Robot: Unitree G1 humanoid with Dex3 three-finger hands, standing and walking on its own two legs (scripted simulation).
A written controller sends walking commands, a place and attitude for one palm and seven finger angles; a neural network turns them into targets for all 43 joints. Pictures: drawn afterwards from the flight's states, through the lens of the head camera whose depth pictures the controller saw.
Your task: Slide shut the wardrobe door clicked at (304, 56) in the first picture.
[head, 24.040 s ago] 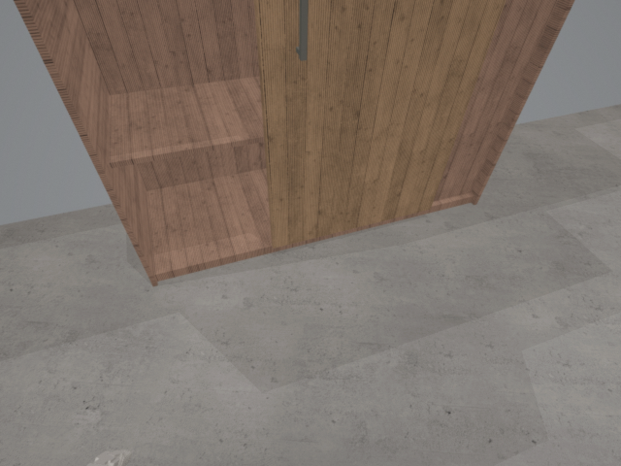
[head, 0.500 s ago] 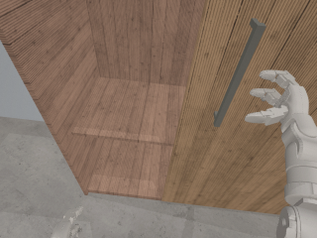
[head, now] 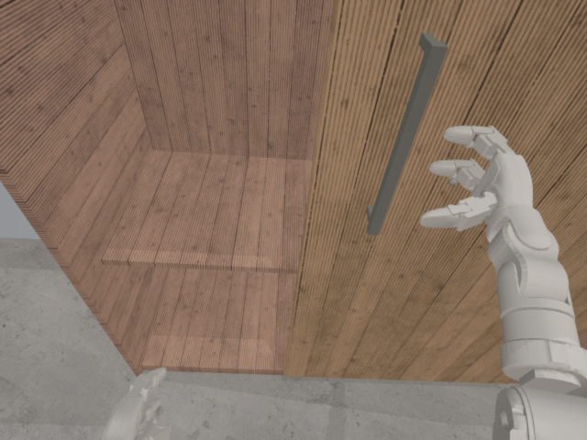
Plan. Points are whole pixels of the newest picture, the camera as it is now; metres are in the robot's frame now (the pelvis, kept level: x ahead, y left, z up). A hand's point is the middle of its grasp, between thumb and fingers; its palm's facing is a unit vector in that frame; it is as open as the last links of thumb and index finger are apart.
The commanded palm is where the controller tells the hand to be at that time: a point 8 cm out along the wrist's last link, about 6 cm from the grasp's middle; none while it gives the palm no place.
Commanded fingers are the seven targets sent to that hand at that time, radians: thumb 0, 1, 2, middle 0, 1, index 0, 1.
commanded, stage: move the hooked fingers beside the handle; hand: right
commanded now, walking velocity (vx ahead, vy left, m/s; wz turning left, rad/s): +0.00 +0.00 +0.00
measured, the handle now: (395, 151) +0.44 -0.11 +0.20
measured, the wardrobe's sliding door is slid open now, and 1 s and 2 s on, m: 0.47 0.47 0.47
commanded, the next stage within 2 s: feel for the door with the fingertips in 0.72 s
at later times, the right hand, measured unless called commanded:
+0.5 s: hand (439, 175) +0.39 -0.15 +0.21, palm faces +0.02 +1.00 -0.03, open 14.0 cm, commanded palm +0.36 -0.20 +0.19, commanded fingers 0.00 0.50 -0.30 0.30 1.20 0.30 1.20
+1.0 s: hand (424, 178) +0.39 -0.13 +0.20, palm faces +0.00 +1.00 -0.02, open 14.0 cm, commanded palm +0.36 -0.18 +0.19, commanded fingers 0.00 0.50 -0.30 0.30 1.20 0.30 1.20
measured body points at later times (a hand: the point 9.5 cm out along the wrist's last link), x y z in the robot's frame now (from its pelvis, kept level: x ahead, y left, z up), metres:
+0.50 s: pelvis +0.00 +0.00 +0.00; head -0.01 +0.03 +0.45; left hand +0.17 +0.23 -0.10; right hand +0.38 -0.21 +0.21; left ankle +0.01 +0.13 -0.74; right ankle -0.04 -0.11 -0.74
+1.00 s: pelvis -0.01 +0.01 +0.00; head -0.02 +0.04 +0.45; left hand +0.16 +0.25 -0.10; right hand +0.38 -0.19 +0.21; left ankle +0.01 +0.13 -0.74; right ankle -0.04 -0.11 -0.74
